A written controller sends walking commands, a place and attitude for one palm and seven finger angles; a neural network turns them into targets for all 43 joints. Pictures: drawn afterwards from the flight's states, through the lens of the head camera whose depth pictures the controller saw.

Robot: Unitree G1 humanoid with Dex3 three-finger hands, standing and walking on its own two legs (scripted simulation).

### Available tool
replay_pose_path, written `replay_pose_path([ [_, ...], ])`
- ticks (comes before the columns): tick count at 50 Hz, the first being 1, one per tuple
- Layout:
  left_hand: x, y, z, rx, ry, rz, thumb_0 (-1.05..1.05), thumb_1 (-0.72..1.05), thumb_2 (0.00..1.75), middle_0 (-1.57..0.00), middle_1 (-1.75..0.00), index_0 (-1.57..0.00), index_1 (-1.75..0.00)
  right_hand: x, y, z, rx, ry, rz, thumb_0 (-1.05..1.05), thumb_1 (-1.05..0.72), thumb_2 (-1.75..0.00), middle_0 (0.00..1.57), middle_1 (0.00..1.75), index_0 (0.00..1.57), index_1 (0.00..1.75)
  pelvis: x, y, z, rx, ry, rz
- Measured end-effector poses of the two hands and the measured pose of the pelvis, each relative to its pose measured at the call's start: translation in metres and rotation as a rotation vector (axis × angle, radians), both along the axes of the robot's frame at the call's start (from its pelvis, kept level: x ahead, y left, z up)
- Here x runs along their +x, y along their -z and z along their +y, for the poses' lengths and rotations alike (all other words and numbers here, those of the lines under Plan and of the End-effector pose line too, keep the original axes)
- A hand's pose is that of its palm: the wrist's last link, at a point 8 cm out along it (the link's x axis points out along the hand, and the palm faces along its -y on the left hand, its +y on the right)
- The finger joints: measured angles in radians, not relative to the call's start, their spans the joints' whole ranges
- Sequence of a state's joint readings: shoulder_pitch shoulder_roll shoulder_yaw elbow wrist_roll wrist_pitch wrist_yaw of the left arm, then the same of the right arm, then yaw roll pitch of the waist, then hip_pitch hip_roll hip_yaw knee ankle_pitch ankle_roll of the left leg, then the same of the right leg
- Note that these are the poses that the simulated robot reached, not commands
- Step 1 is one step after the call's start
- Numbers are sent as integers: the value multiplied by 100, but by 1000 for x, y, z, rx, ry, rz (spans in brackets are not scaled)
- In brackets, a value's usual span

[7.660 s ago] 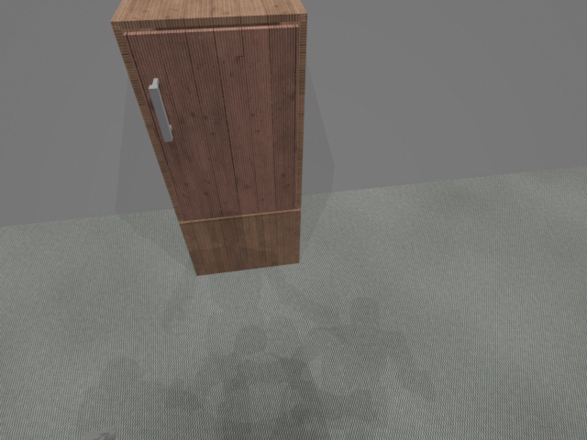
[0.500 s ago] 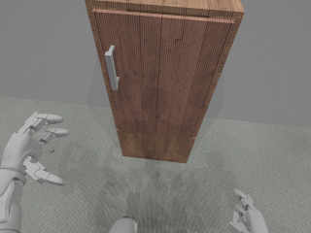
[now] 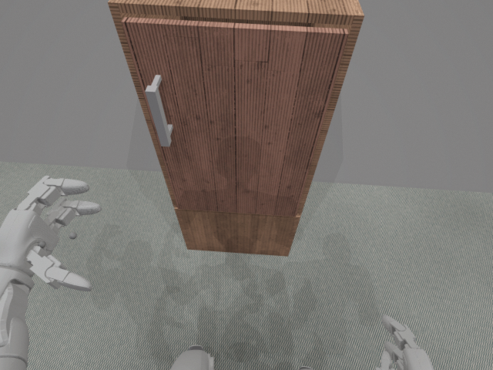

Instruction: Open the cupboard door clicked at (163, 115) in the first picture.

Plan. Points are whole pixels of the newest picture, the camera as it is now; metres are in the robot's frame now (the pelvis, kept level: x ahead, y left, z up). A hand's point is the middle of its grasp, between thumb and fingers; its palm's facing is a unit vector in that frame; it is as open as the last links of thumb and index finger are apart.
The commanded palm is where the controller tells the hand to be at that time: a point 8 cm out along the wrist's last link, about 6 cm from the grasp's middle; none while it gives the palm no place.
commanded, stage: raise the hand with hooked fingers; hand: left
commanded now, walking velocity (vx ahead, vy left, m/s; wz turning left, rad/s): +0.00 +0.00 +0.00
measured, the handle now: (161, 112) +0.59 +0.21 +0.06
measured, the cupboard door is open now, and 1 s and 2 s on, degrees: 0 0 0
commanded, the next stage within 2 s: move the hooked fingers beside the handle in 0.08 s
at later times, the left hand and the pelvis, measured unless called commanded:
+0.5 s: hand (83, 210) +0.33 +0.28 +0.07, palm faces -0.03 -1.00 -0.02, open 14.0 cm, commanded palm +0.31 +0.32 +0.08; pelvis +0.00 +0.00 -0.01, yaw +0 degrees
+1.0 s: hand (104, 170) +0.41 +0.27 +0.07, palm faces -0.03 -1.00 -0.02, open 14.0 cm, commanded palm +0.39 +0.32 +0.07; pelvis +0.00 +0.01 -0.01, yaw -1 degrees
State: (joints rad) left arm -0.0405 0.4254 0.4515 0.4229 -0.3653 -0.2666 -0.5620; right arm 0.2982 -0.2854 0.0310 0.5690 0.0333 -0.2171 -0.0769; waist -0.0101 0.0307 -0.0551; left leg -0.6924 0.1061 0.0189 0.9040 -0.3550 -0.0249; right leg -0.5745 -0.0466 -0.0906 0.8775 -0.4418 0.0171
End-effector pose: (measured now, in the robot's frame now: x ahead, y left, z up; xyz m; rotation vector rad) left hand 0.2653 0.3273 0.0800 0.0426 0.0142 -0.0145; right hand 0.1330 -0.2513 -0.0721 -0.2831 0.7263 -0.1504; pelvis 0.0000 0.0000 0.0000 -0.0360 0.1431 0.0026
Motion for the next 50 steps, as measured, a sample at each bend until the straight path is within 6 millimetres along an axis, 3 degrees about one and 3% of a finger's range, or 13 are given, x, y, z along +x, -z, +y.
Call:
replay_pose_path([
  [12,-1,2,0,-10,-3,11,-2,-50,30,-30,-120,-30,-120,12,1,4,14,-25,-29,1,-91,-90,20,30,21,30,-1,2,-3,1,-4,4],
  [19,18,4,3,-20,-5,-5,-2,-50,30,-30,-120,-30,-120,9,6,1,-10,-24,-4,1,-91,-90,20,30,21,30,-3,5,-3,-3,-8,14],
  [33,79,6,1,-19,22,11,-2,-50,30,-30,-120,-30,-120,-32,20,-7,-26,51,138,1,-91,-90,20,30,21,30,-3,10,3,-6,7,62],
  [41,104,7,-1,-17,19,12,-2,-50,30,-30,-120,-30,-120,-56,26,-7,-23,94,229,1,-91,-90,20,30,21,30,0,11,6,-6,17,85],
  [50,128,6,-2,-21,15,8,-2,-50,30,-30,-120,-30,-120,-69,30,-8,-27,120,291,1,-91,-90,20,30,21,30,1,13,7,-8,22,108],
])
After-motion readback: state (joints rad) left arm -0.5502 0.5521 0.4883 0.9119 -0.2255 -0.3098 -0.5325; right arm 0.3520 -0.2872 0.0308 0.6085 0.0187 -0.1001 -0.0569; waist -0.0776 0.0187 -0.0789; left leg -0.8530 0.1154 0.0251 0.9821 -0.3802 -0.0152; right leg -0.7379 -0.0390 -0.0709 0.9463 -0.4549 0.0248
